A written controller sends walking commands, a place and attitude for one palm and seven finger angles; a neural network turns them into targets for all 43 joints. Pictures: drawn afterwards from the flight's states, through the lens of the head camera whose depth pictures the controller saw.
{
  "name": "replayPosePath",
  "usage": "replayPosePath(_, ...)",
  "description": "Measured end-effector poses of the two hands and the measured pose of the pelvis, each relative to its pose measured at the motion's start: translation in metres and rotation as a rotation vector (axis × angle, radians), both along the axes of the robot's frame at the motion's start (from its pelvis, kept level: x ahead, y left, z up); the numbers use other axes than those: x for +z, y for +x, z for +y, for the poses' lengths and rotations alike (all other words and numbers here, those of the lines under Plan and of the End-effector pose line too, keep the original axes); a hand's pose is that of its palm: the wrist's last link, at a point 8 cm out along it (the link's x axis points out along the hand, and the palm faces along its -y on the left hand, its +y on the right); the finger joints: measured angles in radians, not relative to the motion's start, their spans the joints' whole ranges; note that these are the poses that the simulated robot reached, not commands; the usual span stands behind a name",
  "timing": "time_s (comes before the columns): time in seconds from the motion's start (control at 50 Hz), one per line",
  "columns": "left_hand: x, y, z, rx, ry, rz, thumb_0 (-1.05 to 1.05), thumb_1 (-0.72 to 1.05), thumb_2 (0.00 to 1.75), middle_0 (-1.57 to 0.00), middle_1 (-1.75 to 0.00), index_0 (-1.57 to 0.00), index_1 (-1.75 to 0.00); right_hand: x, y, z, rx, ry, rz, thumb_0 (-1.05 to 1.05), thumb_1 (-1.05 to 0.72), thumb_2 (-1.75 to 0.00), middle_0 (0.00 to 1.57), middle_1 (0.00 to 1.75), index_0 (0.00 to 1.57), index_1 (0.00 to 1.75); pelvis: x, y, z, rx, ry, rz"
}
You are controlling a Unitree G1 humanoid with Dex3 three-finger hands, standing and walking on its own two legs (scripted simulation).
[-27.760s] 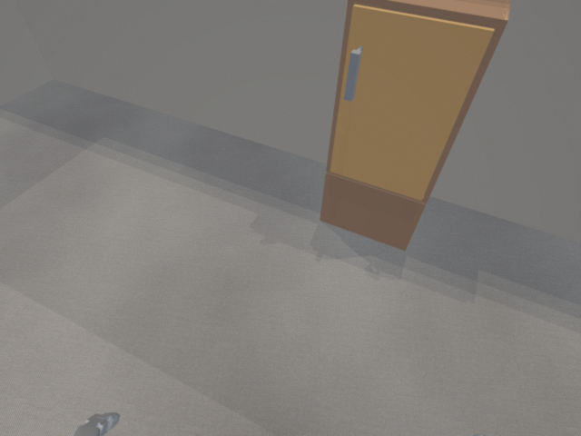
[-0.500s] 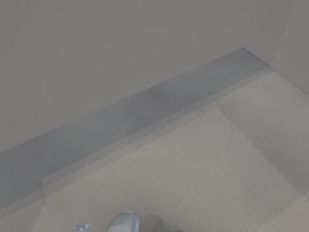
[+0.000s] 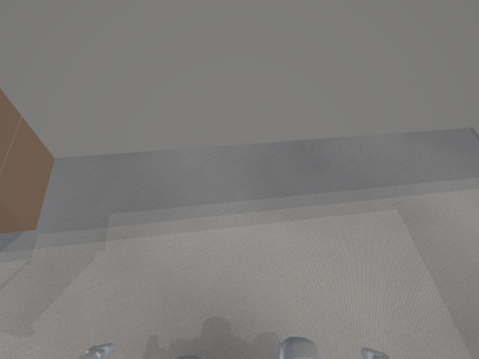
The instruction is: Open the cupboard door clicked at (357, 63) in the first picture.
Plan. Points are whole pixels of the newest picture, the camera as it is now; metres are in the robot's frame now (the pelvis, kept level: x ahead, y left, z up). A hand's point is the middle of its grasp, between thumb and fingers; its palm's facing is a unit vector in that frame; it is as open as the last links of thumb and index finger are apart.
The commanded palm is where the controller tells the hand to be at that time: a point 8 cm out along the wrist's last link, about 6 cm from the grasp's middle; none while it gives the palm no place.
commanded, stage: turn to face it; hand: left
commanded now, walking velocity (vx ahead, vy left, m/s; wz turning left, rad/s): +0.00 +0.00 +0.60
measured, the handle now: out of the picture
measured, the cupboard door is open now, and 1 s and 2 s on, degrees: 50 50 50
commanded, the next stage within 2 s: take the last steps up to it in 1.50 s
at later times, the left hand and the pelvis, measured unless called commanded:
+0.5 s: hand out of the picture +0.05 +0.13 -0.15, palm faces +0.30 -0.91 -0.27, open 7.3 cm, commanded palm none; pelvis +0.02 -0.08 +0.00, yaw +19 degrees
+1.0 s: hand out of the picture -0.01 +0.17 -0.16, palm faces +0.58 -0.77 -0.25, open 7.4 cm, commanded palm none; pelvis +0.03 -0.06 +0.00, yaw +35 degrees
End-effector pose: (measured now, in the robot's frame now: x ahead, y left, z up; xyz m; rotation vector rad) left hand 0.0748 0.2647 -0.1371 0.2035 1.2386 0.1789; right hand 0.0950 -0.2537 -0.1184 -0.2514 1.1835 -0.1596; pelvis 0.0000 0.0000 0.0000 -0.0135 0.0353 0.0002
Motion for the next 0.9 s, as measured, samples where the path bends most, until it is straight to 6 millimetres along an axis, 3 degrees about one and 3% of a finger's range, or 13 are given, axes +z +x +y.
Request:
replayPosePath(0.12, 0.010, 0.020, -0.019, 0.021, 0.011, -0.065, 0.01, 0.91, 0.90, -0.20, -0.30, -0.20, -0.30, -0.012, -0.018, -0.008, 0.008, 0.038, 0.081, 0.00, -0.90, -0.90, 0.21, 0.30, 0.20, 0.30, 0.001, 0.003, -0.018, 0.062, 0.006, 0.008)
replayPosePath(0.24, 0.016, 0.030, -0.052, 0.048, 0.044, -0.136, 0.01, 0.91, 0.90, -0.20, -0.30, -0.20, -0.30, -0.038, -0.023, -0.040, 0.018, 0.072, 0.147, 0.00, -0.90, -0.90, 0.21, 0.30, 0.20, 0.30, -0.011, 0.007, -0.050, 0.133, 0.030, 0.015)
replayPosePath(0.36, 0.027, 0.000, -0.082, 0.125, 0.051, -0.102, 0.01, 0.91, 0.89, -0.20, -0.30, -0.20, -0.30, -0.036, 0.004, -0.064, 0.077, 0.076, 0.165, 0.00, -0.91, -0.90, 0.20, 0.30, 0.20, 0.30, -0.001, 0.013, -0.069, 0.221, 0.060, -0.008)
replayPosePath(0.46, 0.025, -0.033, -0.098, 0.228, 0.029, -0.059, 0.01, 0.91, 0.89, -0.20, -0.30, -0.21, -0.30, -0.026, 0.041, -0.066, 0.165, 0.067, 0.147, 0.00, -0.91, -0.90, 0.20, 0.30, 0.20, 0.30, 0.005, 0.020, -0.079, 0.297, 0.080, -0.010)
replayPosePath(0.58, 0.016, -0.087, -0.096, 0.370, 0.027, -0.006, 0.00, 0.92, 0.89, -0.20, -0.30, -0.21, -0.30, -0.021, 0.099, -0.040, 0.320, 0.046, 0.096, 0.00, -0.91, -0.90, 0.20, 0.30, 0.19, 0.30, 0.001, 0.023, -0.079, 0.390, 0.073, -0.019)
replayPosePath(0.74, -0.021, -0.165, -0.081, 0.531, -0.017, 0.111, 0.01, 0.91, 0.89, -0.20, -0.30, -0.20, -0.30, -0.013, 0.171, 0.034, 0.519, 0.036, -0.098, 0.00, -0.91, -0.90, 0.20, 0.30, 0.19, 0.30, -0.021, 0.021, -0.055, 0.491, 0.047, -0.022)
replayPosePath(0.8, -0.021, -0.169, -0.073, 0.570, -0.015, 0.119, 0.01, 0.91, 0.89, -0.20, -0.30, -0.20, -0.30, -0.005, 0.172, 0.048, 0.563, 0.026, -0.112, 0.00, -0.91, -0.90, 0.20, 0.30, 0.20, 0.30, -0.018, 0.019, -0.052, 0.519, 0.043, -0.030)
replayPosePath(0.9, -0.005, -0.149, -0.060, 0.598, -0.004, 0.024, 0.01, 0.91, 0.89, -0.20, -0.30, -0.20, -0.30, 0.000, 0.160, 0.051, 0.599, 0.008, -0.047, 0.00, -0.91, -0.90, 0.20, 0.30, 0.20, 0.30, -0.005, 0.020, -0.051, 0.574, 0.015, -0.026)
